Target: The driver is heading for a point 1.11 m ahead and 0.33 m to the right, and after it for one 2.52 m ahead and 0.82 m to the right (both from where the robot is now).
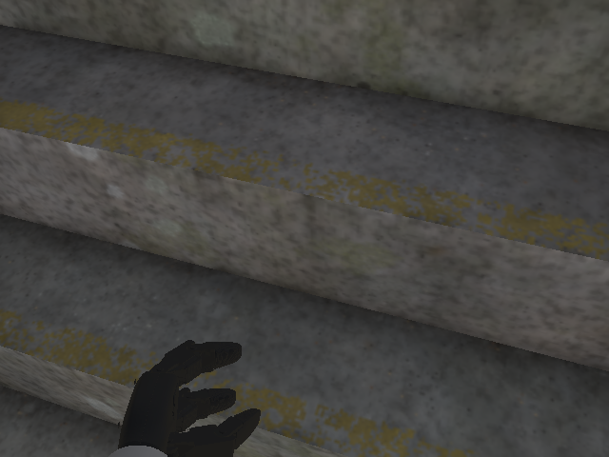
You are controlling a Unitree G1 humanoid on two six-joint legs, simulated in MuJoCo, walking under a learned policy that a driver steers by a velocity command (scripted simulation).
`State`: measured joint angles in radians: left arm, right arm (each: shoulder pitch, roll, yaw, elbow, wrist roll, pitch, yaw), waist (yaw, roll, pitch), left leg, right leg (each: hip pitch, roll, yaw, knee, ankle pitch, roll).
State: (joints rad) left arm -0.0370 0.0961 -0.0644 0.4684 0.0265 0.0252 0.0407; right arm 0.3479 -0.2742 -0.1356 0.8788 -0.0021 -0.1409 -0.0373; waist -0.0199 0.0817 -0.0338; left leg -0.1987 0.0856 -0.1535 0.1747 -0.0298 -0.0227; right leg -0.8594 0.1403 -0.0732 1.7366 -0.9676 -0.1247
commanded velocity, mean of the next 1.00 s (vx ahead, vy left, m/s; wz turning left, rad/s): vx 0.95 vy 0.03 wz -0.59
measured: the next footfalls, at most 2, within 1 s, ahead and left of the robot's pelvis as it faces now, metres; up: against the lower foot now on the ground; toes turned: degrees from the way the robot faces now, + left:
left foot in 0.28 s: -0.08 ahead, -0.03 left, +0.00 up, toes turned -1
right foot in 0.64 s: +0.04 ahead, -0.27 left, +0.24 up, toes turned -23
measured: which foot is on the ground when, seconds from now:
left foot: down 0.00-0.02, up 0.04-0.26, down 0.28-0.68, up 0.70-1.00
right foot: down 0.00-0.16, up 0.18-0.62, down 0.64-1.00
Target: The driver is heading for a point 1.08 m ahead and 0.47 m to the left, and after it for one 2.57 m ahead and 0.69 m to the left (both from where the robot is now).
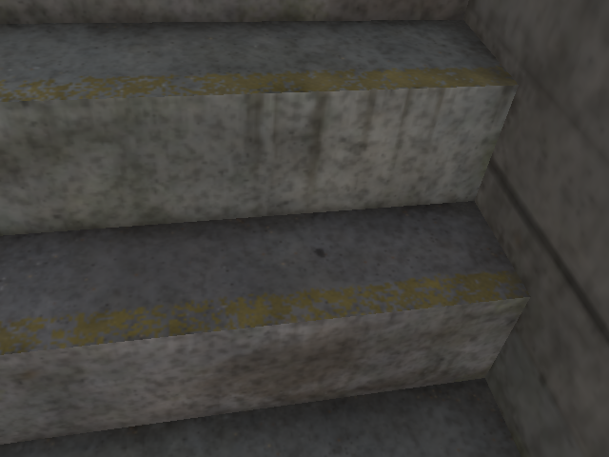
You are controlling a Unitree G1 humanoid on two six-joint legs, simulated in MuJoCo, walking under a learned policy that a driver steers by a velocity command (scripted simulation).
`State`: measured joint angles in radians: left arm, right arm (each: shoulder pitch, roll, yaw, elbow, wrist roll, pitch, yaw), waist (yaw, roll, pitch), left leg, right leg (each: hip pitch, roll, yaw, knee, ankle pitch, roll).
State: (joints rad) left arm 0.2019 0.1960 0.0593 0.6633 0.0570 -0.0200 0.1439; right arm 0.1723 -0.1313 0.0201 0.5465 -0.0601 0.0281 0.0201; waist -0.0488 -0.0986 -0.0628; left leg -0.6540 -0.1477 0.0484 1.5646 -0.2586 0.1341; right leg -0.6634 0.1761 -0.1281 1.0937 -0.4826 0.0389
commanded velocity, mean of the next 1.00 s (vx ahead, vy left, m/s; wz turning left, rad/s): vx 0.99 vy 0.02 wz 0.79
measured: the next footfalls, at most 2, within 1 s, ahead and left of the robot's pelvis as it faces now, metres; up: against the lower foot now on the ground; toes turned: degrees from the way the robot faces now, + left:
right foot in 0.12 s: +0.05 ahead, -0.10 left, -0.01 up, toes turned +1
left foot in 0.32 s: -0.13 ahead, +0.13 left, -0.24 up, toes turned +16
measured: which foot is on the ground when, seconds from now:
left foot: up 0.00-0.30, down 0.32-0.54, up 0.56-0.82, down 0.84-1.00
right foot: down 0.00-0.02, up 0.04-0.10, down 0.12-0.28, up 0.30-0.54, down 0.56-0.80, up 0.82-1.00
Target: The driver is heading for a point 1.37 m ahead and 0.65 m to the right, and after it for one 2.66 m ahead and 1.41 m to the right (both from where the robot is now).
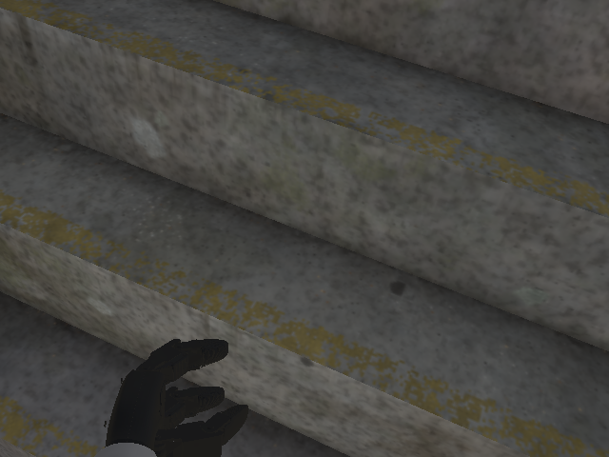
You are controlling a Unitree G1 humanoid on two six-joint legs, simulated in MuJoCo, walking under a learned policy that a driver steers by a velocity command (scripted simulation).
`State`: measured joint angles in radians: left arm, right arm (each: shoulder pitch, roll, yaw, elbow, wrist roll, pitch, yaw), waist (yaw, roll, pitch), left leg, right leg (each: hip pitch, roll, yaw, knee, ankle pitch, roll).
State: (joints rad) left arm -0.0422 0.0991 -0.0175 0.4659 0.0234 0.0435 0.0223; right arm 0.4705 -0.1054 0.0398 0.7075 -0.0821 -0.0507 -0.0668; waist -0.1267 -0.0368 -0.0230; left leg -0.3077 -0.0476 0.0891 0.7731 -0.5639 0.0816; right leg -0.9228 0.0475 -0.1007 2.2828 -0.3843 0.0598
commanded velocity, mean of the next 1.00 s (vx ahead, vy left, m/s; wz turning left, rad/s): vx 1.00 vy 0.00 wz -0.73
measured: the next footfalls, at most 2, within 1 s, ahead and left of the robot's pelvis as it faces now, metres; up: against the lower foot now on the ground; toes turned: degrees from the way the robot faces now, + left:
right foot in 0.18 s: +0.03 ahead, -0.05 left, +0.00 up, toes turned +0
left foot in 0.40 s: -0.10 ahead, +0.33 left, -0.24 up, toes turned -2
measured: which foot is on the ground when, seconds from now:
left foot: down 0.00-0.14, up 0.16-0.38, down 0.40-0.96, up 0.98-1.00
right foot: up 0.00-0.16, down 0.18-0.34, up 0.36-0.88, down 0.90-1.00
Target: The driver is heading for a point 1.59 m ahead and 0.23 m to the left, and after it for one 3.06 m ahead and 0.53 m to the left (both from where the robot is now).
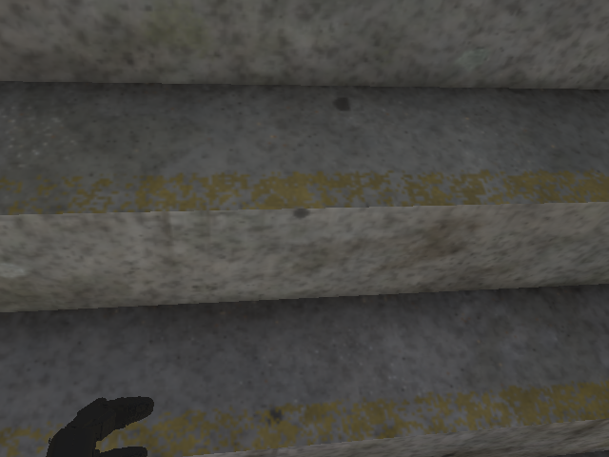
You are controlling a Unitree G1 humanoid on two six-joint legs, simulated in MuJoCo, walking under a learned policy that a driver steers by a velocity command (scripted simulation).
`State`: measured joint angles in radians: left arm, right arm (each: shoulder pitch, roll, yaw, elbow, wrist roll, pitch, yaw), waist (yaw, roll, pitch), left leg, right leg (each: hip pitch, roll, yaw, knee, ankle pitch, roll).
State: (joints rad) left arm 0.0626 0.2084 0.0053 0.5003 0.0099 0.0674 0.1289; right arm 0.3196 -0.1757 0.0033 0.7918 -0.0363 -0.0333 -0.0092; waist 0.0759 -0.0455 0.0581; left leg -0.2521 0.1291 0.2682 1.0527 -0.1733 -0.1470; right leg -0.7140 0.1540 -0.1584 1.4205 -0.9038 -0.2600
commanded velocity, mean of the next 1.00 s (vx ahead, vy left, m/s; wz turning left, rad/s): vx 1.00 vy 0.00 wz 0.09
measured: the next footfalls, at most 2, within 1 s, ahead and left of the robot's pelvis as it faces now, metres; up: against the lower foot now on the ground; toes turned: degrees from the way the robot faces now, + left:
left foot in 0.10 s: -0.01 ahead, +0.18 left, +0.00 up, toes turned -15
right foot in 0.34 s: +0.13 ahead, -0.05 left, +0.02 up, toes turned -12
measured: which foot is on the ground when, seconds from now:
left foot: up 0.00-0.08, down 0.10-0.32, up 0.34-1.00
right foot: down 0.00-0.10, up 0.12-0.32, down 0.34-1.00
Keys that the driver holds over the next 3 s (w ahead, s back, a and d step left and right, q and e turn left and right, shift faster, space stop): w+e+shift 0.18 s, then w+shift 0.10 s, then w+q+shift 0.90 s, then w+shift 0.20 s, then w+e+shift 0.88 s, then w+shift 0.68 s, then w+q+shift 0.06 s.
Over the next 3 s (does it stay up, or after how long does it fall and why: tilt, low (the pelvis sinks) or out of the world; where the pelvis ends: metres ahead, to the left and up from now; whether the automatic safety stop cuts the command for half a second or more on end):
stays up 0.21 0.20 0.28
